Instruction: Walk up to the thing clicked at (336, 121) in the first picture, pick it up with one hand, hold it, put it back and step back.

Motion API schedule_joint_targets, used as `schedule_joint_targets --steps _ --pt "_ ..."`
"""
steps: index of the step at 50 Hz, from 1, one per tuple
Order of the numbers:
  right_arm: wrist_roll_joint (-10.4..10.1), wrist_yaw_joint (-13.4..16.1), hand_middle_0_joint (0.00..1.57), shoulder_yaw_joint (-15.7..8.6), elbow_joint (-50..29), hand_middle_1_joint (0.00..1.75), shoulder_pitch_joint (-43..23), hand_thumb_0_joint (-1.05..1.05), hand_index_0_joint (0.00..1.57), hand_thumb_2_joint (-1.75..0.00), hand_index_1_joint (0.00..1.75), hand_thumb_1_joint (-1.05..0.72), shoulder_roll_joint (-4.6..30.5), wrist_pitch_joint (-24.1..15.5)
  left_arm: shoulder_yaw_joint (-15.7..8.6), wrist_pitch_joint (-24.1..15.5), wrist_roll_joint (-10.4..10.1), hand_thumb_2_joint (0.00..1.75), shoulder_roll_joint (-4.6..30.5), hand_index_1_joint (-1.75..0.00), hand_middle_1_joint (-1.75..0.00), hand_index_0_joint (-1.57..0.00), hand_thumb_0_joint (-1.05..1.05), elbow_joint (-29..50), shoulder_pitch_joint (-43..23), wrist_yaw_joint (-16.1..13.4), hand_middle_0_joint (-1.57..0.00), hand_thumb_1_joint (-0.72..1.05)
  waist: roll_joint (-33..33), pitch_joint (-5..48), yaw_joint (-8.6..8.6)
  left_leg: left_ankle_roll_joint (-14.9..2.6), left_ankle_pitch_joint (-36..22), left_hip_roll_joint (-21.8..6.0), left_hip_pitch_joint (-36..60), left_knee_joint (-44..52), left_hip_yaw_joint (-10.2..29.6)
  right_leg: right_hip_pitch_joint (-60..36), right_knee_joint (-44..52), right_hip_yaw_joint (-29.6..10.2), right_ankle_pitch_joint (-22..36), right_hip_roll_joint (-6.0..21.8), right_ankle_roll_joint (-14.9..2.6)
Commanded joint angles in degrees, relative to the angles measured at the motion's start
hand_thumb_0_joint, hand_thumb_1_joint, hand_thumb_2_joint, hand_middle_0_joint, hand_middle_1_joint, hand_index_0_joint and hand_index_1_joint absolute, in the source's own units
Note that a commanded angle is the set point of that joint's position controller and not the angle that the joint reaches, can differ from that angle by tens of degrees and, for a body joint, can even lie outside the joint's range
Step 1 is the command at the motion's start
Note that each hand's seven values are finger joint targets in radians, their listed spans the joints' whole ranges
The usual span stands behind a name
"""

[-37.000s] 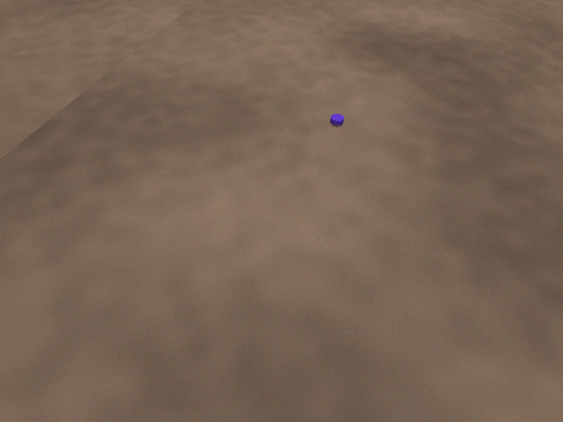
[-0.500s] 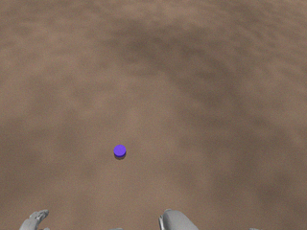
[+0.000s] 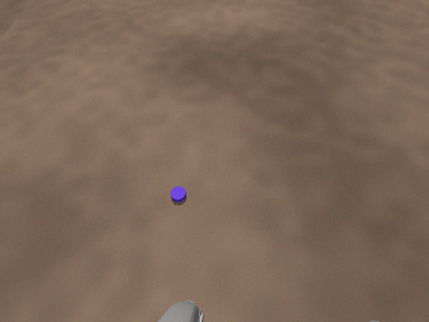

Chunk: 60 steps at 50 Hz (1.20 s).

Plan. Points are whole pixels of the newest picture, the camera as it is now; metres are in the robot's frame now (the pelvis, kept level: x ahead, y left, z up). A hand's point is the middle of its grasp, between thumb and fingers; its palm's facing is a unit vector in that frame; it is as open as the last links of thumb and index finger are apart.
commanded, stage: step back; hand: left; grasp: from above
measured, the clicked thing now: (178, 194) +0.81 +0.24 -0.75
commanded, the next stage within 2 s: stand in 1.70 s
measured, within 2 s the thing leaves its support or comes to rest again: neither
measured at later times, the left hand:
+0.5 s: hand out of the picture -0.09 +0.25 -0.16, palm faces +0.00 -0.93 -0.37, open 7.3 cm
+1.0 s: hand out of the picture -0.19 +0.26 -0.14, palm faces +0.06 -0.92 -0.38, open 7.4 cm
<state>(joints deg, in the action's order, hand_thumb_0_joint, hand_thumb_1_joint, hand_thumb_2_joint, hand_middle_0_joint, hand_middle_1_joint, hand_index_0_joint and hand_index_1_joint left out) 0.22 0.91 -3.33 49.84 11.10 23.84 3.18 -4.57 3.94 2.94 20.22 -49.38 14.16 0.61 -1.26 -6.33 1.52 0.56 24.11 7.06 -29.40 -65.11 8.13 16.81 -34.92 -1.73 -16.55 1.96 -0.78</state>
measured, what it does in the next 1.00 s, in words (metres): walks backwards: left foot, then right foot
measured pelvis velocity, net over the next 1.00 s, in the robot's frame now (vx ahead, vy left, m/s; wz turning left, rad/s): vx -0.23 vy -0.02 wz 0.07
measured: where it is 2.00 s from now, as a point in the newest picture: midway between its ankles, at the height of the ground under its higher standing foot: outside the picture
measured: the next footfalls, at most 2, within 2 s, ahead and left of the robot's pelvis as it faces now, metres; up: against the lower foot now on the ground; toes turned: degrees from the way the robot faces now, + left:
left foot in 0.16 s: -0.05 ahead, +0.12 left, +0.00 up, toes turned +3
right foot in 0.52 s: -0.18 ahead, -0.16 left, +0.00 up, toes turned +2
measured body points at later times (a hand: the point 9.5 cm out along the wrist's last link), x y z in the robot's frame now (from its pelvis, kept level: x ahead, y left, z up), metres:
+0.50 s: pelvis -0.17 -0.02 -0.01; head -0.12 +0.00 +0.43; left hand -0.09 +0.30 -0.14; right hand -0.02 -0.33 -0.10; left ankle -0.09 +0.12 -0.73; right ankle -0.22 -0.16 -0.71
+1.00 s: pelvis -0.23 -0.02 +0.00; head -0.23 -0.02 +0.45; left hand -0.19 +0.31 -0.12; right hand -0.18 -0.33 -0.12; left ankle -0.25 +0.09 -0.73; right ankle -0.21 -0.15 -0.70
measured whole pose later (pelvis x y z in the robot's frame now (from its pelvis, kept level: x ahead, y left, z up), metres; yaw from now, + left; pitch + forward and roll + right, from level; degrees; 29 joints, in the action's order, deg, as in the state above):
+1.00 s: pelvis -0.23 -0.02 +0.00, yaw +4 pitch -3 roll +0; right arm 2.4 -1.3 -2.7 56.2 16.8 19.5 -1.4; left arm -4.2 0.9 1.7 23.3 -55.1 12.8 1.3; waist 1.6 -3.1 -0.1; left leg -1.5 17.0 1.6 -10.1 -29.6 2.2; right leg 20.5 -48.0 -0.3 -27.5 1.5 -1.7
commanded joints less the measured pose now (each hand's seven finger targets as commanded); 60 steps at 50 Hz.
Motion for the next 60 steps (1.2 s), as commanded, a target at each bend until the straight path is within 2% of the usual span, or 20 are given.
schedule_joint_targets --steps 1,5,8,10,11,12,15,21,26,28,29,33,38,41,43,45,49,56,58,60 --pt "0.26 1.23 0.2 -1.77 -4.65 0.3 -1.06 0.0 0.2 -0.9 0.3 -0.9 8.09 -2.72 -4.12 -2.72 0.09 0.9 13.3 -0.3 -0.3 -0.2 0.0 8.21 -3.63 -2.21 -0.2 0.9 11.47 5.43 1.21 1.28 4.36 -0.95 -3.28 7.32 -1.91 -10.98 8.51 -8.51 18.06 9.45 -9.49" --pt "1.0 1.29 0.2 -1.88 -4.28 0.3 1.71 0.0 0.2 -0.9 0.3 -0.9 7.57 -3.25 -4.01 -1.79 -0.49 0.9 14.19 -0.3 -0.3 -0.2 0.0 9.33 -3.88 -2.77 -0.2 0.9 14.87 9.83 1.17 0.2 4.43 -5.99 3.89 26.68 -5.46 -16.61 2.8 -9.07 28.37 12.64 -9.99" --pt "1.62 1.29 0.2 -2.94 -1.77 0.3 6.5 0.0 0.2 -0.9 0.3 -0.9 8.24 -3.58 -2.97 -0.36 -1.56 0.9 13.31 -0.3 -0.3 -0.2 0.0 10.42 -6.03 -2.12 -0.2 0.9 9.28 11.88 -1.17 -1.16 -17.46 -5.94 16.35 45.8 -7.48 -9.65 -5.66 -5.16 21.94 8.51 -5.57" --pt "2.63 1.1 0.2 -4.66 -3.07 0.3 2.8 0.0 0.2 -0.9 0.3 -0.9 17.38 -3.17 -2.0 -0.15 -2.47 0.9 9.81 -0.3 -0.3 -0.2 0.0 11.16 -5.85 -1.93 -0.2 0.9 -10.86 9.35 0.12 -9.95 -30.45 -25.12 22.82 44.99 17.92 13.58 -19.42 1.75 -15.67 -4.99 -0.74" --pt "2.24 1.0 0.2 -5.32 -4.36 0.3 1.62 0.0 0.2 -0.9 0.3 -0.9 21.89 -3.16 -3.24 -0.12 -1.93 0.9 13.0 -0.3 -0.3 -0.2 0.0 11.43 -10.19 -2.69 -0.2 0.9 -14.15 7.38 -4.25 -18.21 -27.87 -31.88 10.09 46.91 24.63 8.47 -29.23 -5.75 -22.67 -4.48 0.23" --pt "2.3 1.44 0.2 -4.99 -4.54 0.3 -1.65 0.0 0.2 -0.9 0.3 -0.9 19.45 -3.55 -3.66 0.0 -1.65 0.9 14.72 -0.3 -0.3 -0.2 0.0 10.21 -10.5 -2.67 -0.2 0.9 -10.83 3.98 -2.83 -18.58 -25.96 -31.83 4.88 47.48 23.27 6.52 -35.62 -9.25 -20.16 -3.68 -0.03" --pt "2.49 1.77 0.2 -2.7 -5.59 0.3 -6.3 0.0 0.2 -0.9 0.3 -0.9 12.24 -3.69 -3.36 0.25 -2.81 0.9 12.58 -0.3 -0.3 -0.2 0.0 7.19 -4.46 -1.87 -0.2 0.9 -4.61 4.84 1.57 -11.63 -33.45 -19.7 12.68 41.42 3.41 11.55 -40.7 -10.41 -11.05 -7.73 -0.57" --pt "2.09 1.3 0.2 -3.01 -5.04 0.3 -1.17 0.0 0.2 -0.9 0.3 -0.9 11.65 -2.97 -2.71 -1.96 -1.7 0.9 11.59 -0.3 -0.3 -0.2 0.0 6.85 -5.25 -1.46 -0.2 0.9 -8.42 8.9 -2.96 -14.81 -28.39 -20.98 25.15 37.61 3.04 9.96 -17.91 -3.44 -13.62 -3.46 2.74" --pt "1.51 0.34 0.2 -3.18 -4.64 0.3 -3.64 0.0 0.2 -0.9 0.3 -0.9 13.09 -1.18 -2.92 -4.01 -1.0 0.9 11.55 -0.3 -0.3 -0.2 0.0 -0.5 2.55 -1.27 -0.2 0.9 -9.14 12.96 -0.28 -9.3 -17.12 -16.82 15.62 29.25 -1.92 -9.37 14.03 2.64 -0.17 -4.11 -0.65" --pt "0.96 0.21 0.2 -1.01 -6.91 0.3 -4.25 0.0 0.2 -0.9 0.3 -0.9 6.67 -1.48 -5.09 -4.47 0.03 0.9 19.6 -0.3 -0.3 -0.2 0.0 0.28 2.5 -1.33 -0.2 0.9 12.18 7.95 0.22 -2.18 6.01 -5.29 -7.8 16.76 -5.59 -11.78 16.48 -25.99 -10.52 11.77 -6.47" --pt "1.18 1.1 0.2 -2.6 -6.94 0.3 -8.34 0.0 0.2 -0.9 0.3 -0.9 9.9 -1.42 -5.5 -4.14 0.44 0.9 24.82 -0.3 -0.3 -0.2 0.0 2.88 -3.35 -1.52 -0.2 0.9 15.1 5.07 3.22 -0.15 10.42 -5.66 2.24 9.14 0.88 8.68 20.77 -34.77 -17.51 22.07 -15.42" --pt "0.37 0.09 0.2 -2.08 -1.88 0.3 -2.65 0.0 0.2 -0.9 0.3 -0.9 8.5 -2.07 -3.39 -5.07 -0.41 0.9 15.29 -0.3 -0.3 -0.2 0.0 2.87 -10.45 -1.73 -0.2 0.9 7.74 -1.0 -2.31 -0.72 -1.02 -3.13 3.77 5.82 0.15 6.98 15.28 -11.39 -7.74 8.89 -8.08" --pt "1.58 -0.93 0.2 -1.74 -1.08 0.3 -3.28 0.0 0.2 -0.9 0.3 -0.9 8.51 -3.94 -4.16 -5.63 0.2 0.9 17.08 -0.3 -0.3 -0.2 0.0 1.18 -3.7 -0.91 -0.2 0.9 13.07 1.57 2.25 0.78 4.96 -6.08 2.75 24.4 -5.09 -4.92 16.42 -14.53 -21.65 10.36 -8.95" --pt "1.8 -1.01 0.2 -2.38 1.5 0.3 1.86 0.0 0.2 -0.9 0.3 -0.9 7.73 -5.3 -3.36 -4.58 -0.57 0.9 16.65 -0.3 -0.3 -0.2 0.0 1.44 -5.35 -0.4 -0.2 0.9 11.38 5.07 -0.95 -0.74 -1.69 -5.19 16.75 44.85 -8.79 -2.81 9.23 -10.3 -11.86 10.06 -7.89" --pt "2.84 -0.35 0.2 -4.13 2.85 0.3 5.26 0.0 0.2 -0.9 0.3 -0.9 11.43 -6.41 -1.19 -4.44 -1.3 0.9 9.9 -0.3 -0.3 -0.2 0.0 1.67 -2.46 -0.41 -0.2 0.9 -3.9 9.17 -1.48 -4.25 -0.7 -15.3 31.64 51.07 11.32 9.57 -9.79 -2.21 -5.03 2.58 -2.45" --pt "2.26 -0.73 0.2 -5.46 2.26 0.3 4.35 0.0 0.2 -0.9 0.3 -0.9 19.0 -6.28 -2.71 -4.97 -1.1 0.9 15.35 -0.3 -0.3 -0.2 0.0 1.7 -9.83 -0.85 -0.2 0.9 -6.26 0.93 -4.23 -15.57 13.98 -27.57 19.18 53.48 29.18 15.86 -16.98 -1.99 -16.12 1.13 -0.95" --pt "2.22 -0.75 0.2 -3.53 1.54 0.3 2.55 0.0 0.2 -0.9 0.3 -0.9 11.52 -6.79 -2.29 -5.96 -1.77 0.9 13.04 -0.3 -0.3 -0.2 0.0 0.28 -5.91 0.12 -0.2 0.9 -5.91 0.51 -1.72 -11.19 -8.35 -19.37 22.97 47.94 11.08 13.95 -11.55 0.25 -9.41 1.26 -0.81" --pt "0.73 -0.96 0.2 -1.69 0.26 0.3 -1.52 0.0 0.2 -0.9 0.3 -0.9 8.2 -4.48 -2.76 -6.7 -1.53 0.9 11.74 -0.3 -0.3 -0.2 0.0 -4.38 -0.1 -0.72 -0.2 0.9 -4.31 5.14 1.83 -6.09 -5.2 -13.23 5.16 35.18 -0.09 -15.5 9.57 5.2 3.43 -3.49 -0.59" --pt "0.28 -0.49 0.2 0.03 -0.85 0.3 -0.1 0.0 0.2 -0.9 0.3 -0.9 3.4 -4.34 -3.98 -7.32 -0.31 0.9 17.1 -0.3 -0.3 -0.2 0.0 -4.09 1.46 -1.49 -0.2 0.9 10.31 6.89 2.6 -1.97 5.03 -3.67 -4.53 19.02 -2.47 -18.74 18.88 -20.62 -7.98 13.19 -5.37" --pt "0.97 0.14 0.2 -2.13 2.33 0.3 3.65 0.0 0.2 -0.9 0.3 -0.9 9.46 -3.58 -4.03 -7.05 -0.5 0.9 19.57 -0.3 -0.3 -0.2 0.0 -1.55 -7.68 -1.18 -0.2 0.9 6.38 2.33 -0.22 -1.1 10.34 -7.94 4.85 10.86 -1.54 0.28 23.82 -28.66 -27.88 21.96 -13.73"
